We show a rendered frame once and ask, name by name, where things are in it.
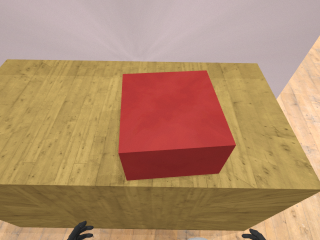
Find right robot hand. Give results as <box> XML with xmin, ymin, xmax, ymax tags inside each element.
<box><xmin>241</xmin><ymin>228</ymin><xmax>266</xmax><ymax>240</ymax></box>

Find left robot hand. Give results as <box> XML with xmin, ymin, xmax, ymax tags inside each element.
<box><xmin>67</xmin><ymin>221</ymin><xmax>94</xmax><ymax>240</ymax></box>

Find carton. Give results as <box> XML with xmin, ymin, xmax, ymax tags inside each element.
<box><xmin>118</xmin><ymin>70</ymin><xmax>236</xmax><ymax>181</ymax></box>

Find pedestal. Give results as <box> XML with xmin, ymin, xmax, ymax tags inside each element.
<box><xmin>0</xmin><ymin>59</ymin><xmax>320</xmax><ymax>231</ymax></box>

